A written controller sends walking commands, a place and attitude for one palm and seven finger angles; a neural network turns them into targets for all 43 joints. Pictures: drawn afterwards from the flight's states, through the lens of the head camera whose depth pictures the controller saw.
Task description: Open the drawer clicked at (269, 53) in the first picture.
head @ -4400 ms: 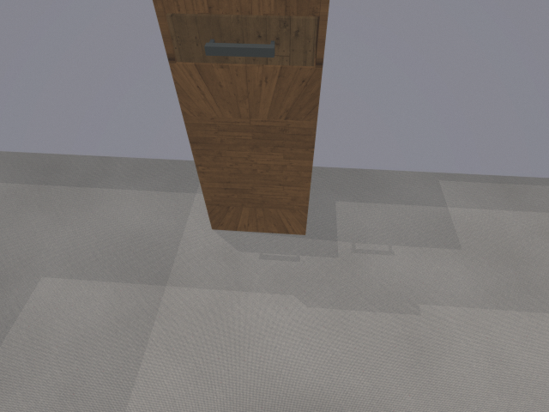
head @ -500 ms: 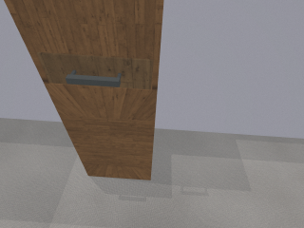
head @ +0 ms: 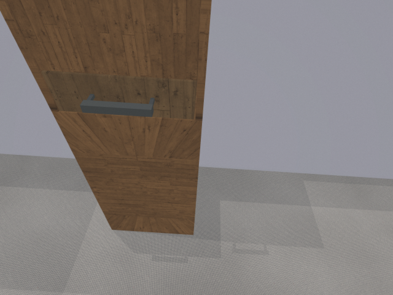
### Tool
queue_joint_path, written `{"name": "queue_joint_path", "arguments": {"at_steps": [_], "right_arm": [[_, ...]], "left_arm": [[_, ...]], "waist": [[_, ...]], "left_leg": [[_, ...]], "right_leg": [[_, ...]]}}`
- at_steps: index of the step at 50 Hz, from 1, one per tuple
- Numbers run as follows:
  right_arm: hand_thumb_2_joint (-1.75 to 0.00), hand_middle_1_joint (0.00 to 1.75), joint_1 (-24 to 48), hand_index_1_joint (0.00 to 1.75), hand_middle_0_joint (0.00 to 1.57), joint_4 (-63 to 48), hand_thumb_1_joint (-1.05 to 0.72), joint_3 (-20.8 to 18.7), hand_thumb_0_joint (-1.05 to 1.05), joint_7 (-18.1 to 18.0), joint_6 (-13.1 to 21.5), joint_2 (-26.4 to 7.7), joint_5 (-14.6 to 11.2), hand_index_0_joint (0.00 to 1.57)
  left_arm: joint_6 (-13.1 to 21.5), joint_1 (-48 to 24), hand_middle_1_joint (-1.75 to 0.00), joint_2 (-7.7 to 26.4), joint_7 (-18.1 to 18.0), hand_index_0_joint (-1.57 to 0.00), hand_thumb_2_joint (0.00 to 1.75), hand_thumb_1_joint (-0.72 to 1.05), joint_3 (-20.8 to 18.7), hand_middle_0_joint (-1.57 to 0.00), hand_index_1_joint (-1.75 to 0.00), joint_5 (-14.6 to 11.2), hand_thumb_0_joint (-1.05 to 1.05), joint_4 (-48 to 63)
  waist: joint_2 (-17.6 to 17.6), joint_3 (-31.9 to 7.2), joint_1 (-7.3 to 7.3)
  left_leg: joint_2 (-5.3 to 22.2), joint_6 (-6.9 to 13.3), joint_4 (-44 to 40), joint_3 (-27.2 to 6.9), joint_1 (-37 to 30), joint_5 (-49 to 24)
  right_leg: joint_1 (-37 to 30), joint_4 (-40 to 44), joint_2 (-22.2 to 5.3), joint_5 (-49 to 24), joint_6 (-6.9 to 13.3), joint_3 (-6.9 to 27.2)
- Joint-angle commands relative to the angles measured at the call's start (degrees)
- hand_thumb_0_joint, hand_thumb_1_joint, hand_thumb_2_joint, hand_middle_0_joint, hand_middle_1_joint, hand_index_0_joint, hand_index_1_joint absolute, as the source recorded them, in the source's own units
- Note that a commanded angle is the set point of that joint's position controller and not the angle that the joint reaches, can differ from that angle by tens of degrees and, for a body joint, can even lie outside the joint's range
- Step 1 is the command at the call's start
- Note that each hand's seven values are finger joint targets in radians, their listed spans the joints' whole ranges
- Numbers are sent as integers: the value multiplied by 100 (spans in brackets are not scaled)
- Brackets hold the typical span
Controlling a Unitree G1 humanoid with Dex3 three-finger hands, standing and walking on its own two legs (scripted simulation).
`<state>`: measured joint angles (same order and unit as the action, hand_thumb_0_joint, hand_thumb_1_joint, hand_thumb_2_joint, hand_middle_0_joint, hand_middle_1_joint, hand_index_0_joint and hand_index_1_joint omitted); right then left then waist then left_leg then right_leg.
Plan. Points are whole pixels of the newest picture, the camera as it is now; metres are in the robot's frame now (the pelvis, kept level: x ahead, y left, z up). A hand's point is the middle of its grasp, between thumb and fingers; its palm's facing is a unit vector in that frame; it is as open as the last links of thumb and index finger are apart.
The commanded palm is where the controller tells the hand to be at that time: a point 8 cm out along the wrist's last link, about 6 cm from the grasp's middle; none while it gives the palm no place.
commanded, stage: raise the hand with hooked fingers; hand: left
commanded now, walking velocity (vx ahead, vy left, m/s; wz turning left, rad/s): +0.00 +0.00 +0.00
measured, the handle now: (119, 103) +0.54 +0.24 +0.09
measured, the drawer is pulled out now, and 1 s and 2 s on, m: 0.00 0.00 0.00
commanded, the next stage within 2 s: none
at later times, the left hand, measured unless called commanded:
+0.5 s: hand (102, 282) +0.16 +0.20 -0.05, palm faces -0.08 -0.16 -0.98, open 8.8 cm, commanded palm +0.16 +0.21 +0.03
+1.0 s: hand (97, 194) +0.28 +0.21 +0.08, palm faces +0.08 -0.08 -0.99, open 11.7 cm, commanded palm +0.25 +0.21 +0.14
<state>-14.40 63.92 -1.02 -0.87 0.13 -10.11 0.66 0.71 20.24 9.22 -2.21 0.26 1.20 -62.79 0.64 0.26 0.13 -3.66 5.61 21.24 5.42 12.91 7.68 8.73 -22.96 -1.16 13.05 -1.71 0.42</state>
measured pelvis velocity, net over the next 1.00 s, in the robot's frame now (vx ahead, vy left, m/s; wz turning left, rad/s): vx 0.06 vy -0.05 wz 0.03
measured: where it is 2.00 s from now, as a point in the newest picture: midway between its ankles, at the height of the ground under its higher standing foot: outside the picture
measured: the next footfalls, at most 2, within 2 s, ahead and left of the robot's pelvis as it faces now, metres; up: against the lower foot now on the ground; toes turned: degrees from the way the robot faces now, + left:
none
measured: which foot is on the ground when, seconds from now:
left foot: down 0.00-1.00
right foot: down 0.00-1.00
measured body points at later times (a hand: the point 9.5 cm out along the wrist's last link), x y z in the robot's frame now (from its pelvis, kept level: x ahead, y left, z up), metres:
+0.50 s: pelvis +0.01 -0.03 -0.03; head +0.02 -0.05 +0.42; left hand +0.16 +0.20 +0.00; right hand +0.27 -0.25 -0.09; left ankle +0.05 +0.05 -0.74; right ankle +0.02 -0.11 -0.74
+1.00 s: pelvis +0.06 -0.05 -0.01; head +0.08 -0.09 +0.44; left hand +0.27 +0.21 +0.13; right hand +0.27 -0.26 -0.12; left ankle +0.05 +0.05 -0.74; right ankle +0.02 -0.12 -0.74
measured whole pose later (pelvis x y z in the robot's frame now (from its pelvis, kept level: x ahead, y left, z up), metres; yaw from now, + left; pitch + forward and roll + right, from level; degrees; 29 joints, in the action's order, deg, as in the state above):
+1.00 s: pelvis +0.06 -0.05 -0.01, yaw +2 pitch +3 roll +1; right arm -7.7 33.5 0.9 0.5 -9.3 -16.2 1.2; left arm -0.7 20.0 29.0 -8.9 -2.5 49.7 15.3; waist -4.4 -3.0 -4.9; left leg -2.6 2.3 31.1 2.3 17.3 17.2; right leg 14.9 -32.2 4.3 20.4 4.5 0.6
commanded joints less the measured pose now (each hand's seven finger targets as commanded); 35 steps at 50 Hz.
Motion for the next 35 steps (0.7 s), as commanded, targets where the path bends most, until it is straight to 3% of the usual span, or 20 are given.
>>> {"name": "queue_joint_path", "arguments": {"at_steps": [1,2,3,4,5,6,7,8,9,11,12,13,15,18,20,22,24,27,30,35], "right_arm": [[-90,30,-166,30,20,-219,-90,-138,0,-36,103,-764,-28,20],[-90,30,149,30,20,-691,-90,-3,0,-5,131,-744,-23,20],[-90,30,-226,30,20,-2837,-90,36,0,-238,931,-1464,-510,20],[-90,30,372,30,20,-2437,-90,107,0,-480,1533,-1261,-403,20],[-90,30,386,30,20,-2393,-90,44,0,-447,1782,-959,-449,20],[-90,30,150,30,20,-2204,-90,13,0,-434,1845,-885,-471,20],[-90,30,350,30,20,-2605,-90,-33,0,-376,1882,-1040,-334,20],[-90,30,519,30,20,-2764,-90,-85,0,-350,1834,-1166,-190,20],[-90,30,647,30,20,-3003,-90,-87,0,-298,1675,-1145,-70,20],[-90,30,977,30,20,-3534,-90,-172,0,-76,1223,-1131,87,20],[-90,30,1134,30,20,-3715,-90,-166,0,-8,953,-1071,114,20],[-90,30,1226,30,20,-3885,-90,-185,0,86,689,-1070,97,20],[-90,30,1447,30,20,-4139,-90,-209,0,262,226,-1077,25,20],[-90,30,1780,30,20,-4430,-90,-132,0,331,-195,-976,30,20],[-90,30,1729,30,20,-4403,-90,-137,0,277,-348,-937,140,20],[-90,30,1695,30,20,-4496,-90,-159,0,251,-390,-882,298,20],[-90,30,1639,30,20,-4506,-90,-165,0,229,-425,-934,394,20],[-90,30,1572,30,20,-4408,-90,-141,0,184,-388,-972,434,20],[-90,30,1667,30,20,-4292,-90,-70,0,191,-445,-935,325,20],[-90,30,1775,30,20,-4276,-90,44,0,147,-555,-940,119,20]], "left_arm": [[36,415,-30,588,-55,-20,90,90,-83,-20,-30,26,0,130],[107,484,-30,488,-236,-20,90,90,26,-20,-30,108,0,70],[1070,-3930,-32,2390,-352,-20,89,88,-70,-20,-32,889,0,8834],[725,-1494,-33,2133,-843,-20,88,85,-305,-20,-33,986,0,7634],[-36,236,-34,1271,-1129,-21,87,83,267,-21,-34,984,0,7153],[-258,713,-36,499,-1160,-21,86,81,774,-21,-36,1254,0,6532],[-112,-88,-37,866,-1315,-21,85,78,683,-21,-37,1648,0,7361],[-89,14,-39,1285,-1539,-21,84,76,411,-21,-39,2310,0,7168],[-125,428,-40,1209,-1697,-21,83,74,419,-21,-40,2909,0,6657],[-91,1359,-43,1214,-1944,-22,81,69,248,-22,-43,4007,0,6245],[-98,1726,-45,1060,-2035,-22,80,67,427,-22,-45,4465,0,5916],[-82,1977,-47,779,-2072,-22,79,64,594,-22,-47,4824,0,5730],[-56,2043,-50,900,-2080,-22,77,60,485,-22,-50,5349,0,5938],[9,1420,-54,1616,-2139,-23,74,53,-59,-23,-54,5740,0,6908],[134,578,-57,2119,-2258,-23,72,48,-476,-23,-57,5941,0,7569],[280,-15,-60,2288,-2414,-23,70,43,-568,-23,-60,6063,0,8166],[420,-593,-63,2405,-2477,-24,68,39,-611,-24,-63,6030,0,8666],[583,-776,-68,2277,-2370,-24,65,32,-458,-24,-68,5793,0,8714],[450,-682,-72,2081,-2046,-25,62,25,-258,-25,-72,5501,0,8289],[-22,-5,-80,2493,-1408,-25,57,13,-558,-25,-80,5220,0,8127]], "waist": [[-36,415,-10],[45,649,-101],[-1390,-2162,536],[-2236,-2136,-113],[-1928,-1301,-96],[-1200,-582,82],[-929,-64,165],[-534,-94,176],[7,25,85],[182,-502,-440],[869,128,-445],[1428,267,-484],[1537,51,-701],[834,-469,-820],[354,-851,-757],[-481,-1370,-634],[-708,-1607,-431],[-661,-1415,-223],[-314,-1221,-191],[160,-1179,-530]], "left_leg": [[1097,-320,-849,-1238,-91,1025],[1017,-481,125,-750,226,388],[700,-476,-310,-1196,-1735,382],[1113,-826,-504,-1699,-1924,1073],[1046,-1108,-845,-1892,-937,1992],[891,-830,-588,-1490,-438,1855],[792,-711,-323,-1486,25,2015],[784,-631,-41,-1509,350,2323],[625,-556,297,-1382,768,2332],[393,-519,769,-1022,1124,1730],[360,-528,795,-953,1683,2278],[302,-511,917,-803,1858,2268],[216,-486,1119,-654,1794,1546],[195,-405,1233,-587,1557,1018],[179,-358,1379,-691,1326,857],[176,-304,1696,-759,621,488],[157,-315,2010,-776,170,243],[98,-250,2203,-836,37,304],[99,-202,1963,-898,238,159],[108,-252,1443,-721,513,-461]], "right_leg": [[438,390,-428,-107,255,310],[583,218,-478,-34,289,229],[785,-756,266,-174,385,25],[1533,-1600,176,909,394,-269],[2018,-2011,214,1155,339,-283],[2210,-1963,236,922,302,-206],[2288,-1652,271,1005,350,-195],[2322,-1382,300,1111,385,-167],[2386,-1154,368,1269,447,-90],[2075,-1032,424,1475,577,293],[2474,-904,400,2193,586,448],[2564,-907,388,2451,610,430],[2262,-872,352,2050,682,662],[1929,-968,312,1474,706,854],[1922,-1073,363,1201,705,996],[2155,-1152,376,819,739,1151],[2502,-1172,388,654,763,1277],[2672,-1052,367,570,705,1266],[2202,-1035,353,-38,586,978],[890,-825,275,-1468,458,1009]]}}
